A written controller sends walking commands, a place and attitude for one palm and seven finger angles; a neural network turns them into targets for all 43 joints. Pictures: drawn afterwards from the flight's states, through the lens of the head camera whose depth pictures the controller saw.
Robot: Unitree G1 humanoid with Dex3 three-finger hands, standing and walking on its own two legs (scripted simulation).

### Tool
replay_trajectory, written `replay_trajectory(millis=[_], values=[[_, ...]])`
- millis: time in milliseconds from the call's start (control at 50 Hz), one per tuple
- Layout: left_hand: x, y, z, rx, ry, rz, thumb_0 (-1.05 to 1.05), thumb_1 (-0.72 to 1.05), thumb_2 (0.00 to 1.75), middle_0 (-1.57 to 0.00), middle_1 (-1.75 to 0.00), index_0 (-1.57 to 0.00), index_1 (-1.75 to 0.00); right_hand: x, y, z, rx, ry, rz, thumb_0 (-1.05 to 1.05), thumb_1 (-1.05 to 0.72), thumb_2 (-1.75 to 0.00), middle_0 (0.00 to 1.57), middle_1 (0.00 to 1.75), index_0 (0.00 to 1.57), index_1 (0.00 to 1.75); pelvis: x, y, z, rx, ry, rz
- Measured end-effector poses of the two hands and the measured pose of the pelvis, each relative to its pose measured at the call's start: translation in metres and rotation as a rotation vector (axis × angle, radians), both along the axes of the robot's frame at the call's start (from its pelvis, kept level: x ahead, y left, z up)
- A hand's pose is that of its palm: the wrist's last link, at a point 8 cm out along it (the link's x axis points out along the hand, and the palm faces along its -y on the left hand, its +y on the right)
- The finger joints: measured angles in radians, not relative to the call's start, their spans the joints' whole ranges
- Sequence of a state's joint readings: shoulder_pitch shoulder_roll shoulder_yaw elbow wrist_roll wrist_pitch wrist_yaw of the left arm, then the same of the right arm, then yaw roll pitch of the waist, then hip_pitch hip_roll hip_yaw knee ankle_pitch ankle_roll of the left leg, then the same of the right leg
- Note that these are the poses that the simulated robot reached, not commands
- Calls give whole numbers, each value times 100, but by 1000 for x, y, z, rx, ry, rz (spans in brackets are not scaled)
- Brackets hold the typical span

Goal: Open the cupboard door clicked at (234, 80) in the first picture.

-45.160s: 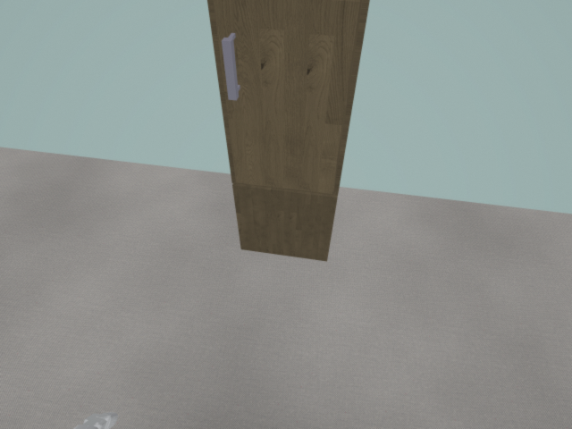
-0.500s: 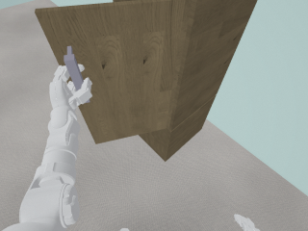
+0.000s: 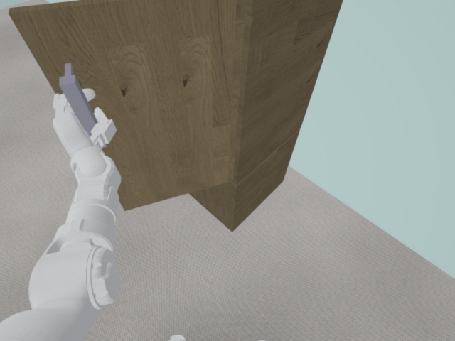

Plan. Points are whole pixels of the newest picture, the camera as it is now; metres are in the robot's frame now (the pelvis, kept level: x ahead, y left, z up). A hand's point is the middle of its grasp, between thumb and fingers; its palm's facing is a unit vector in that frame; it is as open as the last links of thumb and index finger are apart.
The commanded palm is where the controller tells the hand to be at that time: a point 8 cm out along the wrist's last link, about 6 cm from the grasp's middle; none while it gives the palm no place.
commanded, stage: pull the door open along its arc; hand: left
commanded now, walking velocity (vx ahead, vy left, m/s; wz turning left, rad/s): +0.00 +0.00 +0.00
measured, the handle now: (85, 108) +0.52 +0.24 +0.12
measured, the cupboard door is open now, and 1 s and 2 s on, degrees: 63 95 97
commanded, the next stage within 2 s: open thumb and fingers to let go in 1.08 s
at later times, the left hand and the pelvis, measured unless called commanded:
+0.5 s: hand (145, 174) +0.36 +0.11 +0.12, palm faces +0.40 -0.91 +0.08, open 6.4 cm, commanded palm +0.31 +0.15 +0.11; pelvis +0.04 +0.02 +0.02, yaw +0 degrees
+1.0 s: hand (162, 180) +0.35 +0.09 +0.12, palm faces +0.47 -0.88 -0.02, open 6.2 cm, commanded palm +0.29 +0.11 +0.11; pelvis +0.02 -0.01 +0.01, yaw +2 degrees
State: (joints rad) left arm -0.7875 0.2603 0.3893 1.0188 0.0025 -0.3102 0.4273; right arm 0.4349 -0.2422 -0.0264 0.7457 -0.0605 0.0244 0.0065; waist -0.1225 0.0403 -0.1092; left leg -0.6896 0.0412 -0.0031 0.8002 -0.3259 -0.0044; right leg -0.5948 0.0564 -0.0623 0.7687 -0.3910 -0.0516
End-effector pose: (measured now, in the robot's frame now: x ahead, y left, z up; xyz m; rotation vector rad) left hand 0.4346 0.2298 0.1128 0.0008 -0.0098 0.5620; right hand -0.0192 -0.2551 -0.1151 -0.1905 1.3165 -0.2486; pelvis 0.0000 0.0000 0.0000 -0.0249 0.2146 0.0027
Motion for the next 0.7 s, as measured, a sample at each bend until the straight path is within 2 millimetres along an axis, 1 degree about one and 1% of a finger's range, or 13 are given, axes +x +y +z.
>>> replay_trajectory(millis=[40, 80, 120, 180, 260, 340, 460, 500, 540, 580, 620, 660, 700], values=[[-2, 0, 0, -3, -4, -7, 0, 74, 81, -35, -135, -35, -134, -1, -2, 3, -4, -2, -9, 1, -91, -90, 20, 30, 20, 30, 2, 1, 2, 1, -3, -6], [-5, -1, -1, -6, -9, -13, 0, 74, 80, -35, -135, -35, -133, 2, -3, 5, -6, -15, -14, 1, -91, -90, 20, 30, 20, 30, 4, 2, 4, 1, -8, -11], [-10, -3, -1, -7, -15, -20, 1, 74, 80, -34, -135, -35, -133, 11, -3, 7, -4, -38, -12, 1, -91, -90, 20, 30, 20, 30, 7, 3, 5, 2, -13, -15], [-19, -7, -2, -7, -26, -32, 1, 74, 79, -34, -135, -35, -132, 32, 0, 8, 5, -91, 3, 1, -91, -90, 20, 30, 19, 30, 12, 6, 8, 2, -24, -19], [-39, -15, -2, -12, -37, -55, 1, 74, 77, -33, -135, -35, -131, 74, 8, 12, 28, -191, 42, 1, -91, -90, 20, 30, 19, 30, 20, 11, 11, 5, -45, -21], [-63, -29, -2, -26, -38, -85, 1, 71, 74, -33, -135, -34, -130, 126, 21, 20, 57, -314, 92, 1, -91, -90, 20, 30, 19, 30, 29, 15, 13, 8, -74, -21], [-105, -63, 1, -69, -21, -142, 3, 67, 71, -30, -133, -33, -129, 204, 45, 43, 98, -502, 180, 1, -91, -90, 20, 30, 19, 30, 38, 18, 16, 15, -124, -14], [-115, -75, 2, -79, -11, -145, 3, 67, 71, -30, -132, -33, -130, 225, 53, 51, 104, -545, 215, 1, -91, -90, 20, 30, 19, 30, 39, 17, 16, 16, -137, -6], [-122, -85, 3, -70, 1, -136, 3, 67, 71, -30, -132, -34, -131, 242, 61, 58, 108, -573, 248, 1, -91, -90, 20, 30, 19, 30, 38, 16, 15, 18, -146, 6], [-123, -89, 4, -32, 13, -123, 2, 67, 73, -30, -132, -33, -131, 255, 67, 62, 111, -585, 279, 1, -91, -90, 20, 30, 19, 30, 37, 13, 14, 20, -151, 17], [-122, -92, 5, -4, 26, -100, 2, 68, 76, -32, -132, -33, -132, 262, 71, 63, 114, -584, 302, 1, -91, -90, 20, 30, 20, 30, 34, 10, 13, 21, -151, 28], [-121, -92, 6, 1, 34, -75, 2, 67, 78, -33, -133, -33, -132, 265, 74, 62, 120, -570, 315, 1, -91, -90, 20, 30, 20, 30, 31, 7, 13, 22, -151, 37], [-120, -92, 6, 0, 40, -61, 2, 66, 79, -35, -133, -33, -133, 263, 75, 58, 125, -549, 318, 1, -91, -90, 20, 30, 20, 30, 29, 5, 13, 23, -150, 43]])
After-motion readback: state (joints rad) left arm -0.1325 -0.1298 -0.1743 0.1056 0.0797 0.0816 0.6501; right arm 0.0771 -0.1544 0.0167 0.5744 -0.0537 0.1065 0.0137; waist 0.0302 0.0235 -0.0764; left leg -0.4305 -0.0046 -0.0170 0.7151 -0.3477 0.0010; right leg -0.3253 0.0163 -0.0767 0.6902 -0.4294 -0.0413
